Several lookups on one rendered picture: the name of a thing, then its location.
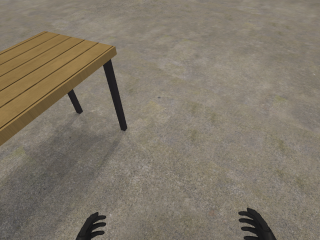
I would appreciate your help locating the robot right hand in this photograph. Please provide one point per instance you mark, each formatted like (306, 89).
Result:
(261, 229)

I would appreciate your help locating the table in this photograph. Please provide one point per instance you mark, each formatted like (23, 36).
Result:
(39, 71)

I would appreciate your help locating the robot left hand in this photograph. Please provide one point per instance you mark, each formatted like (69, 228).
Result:
(86, 233)

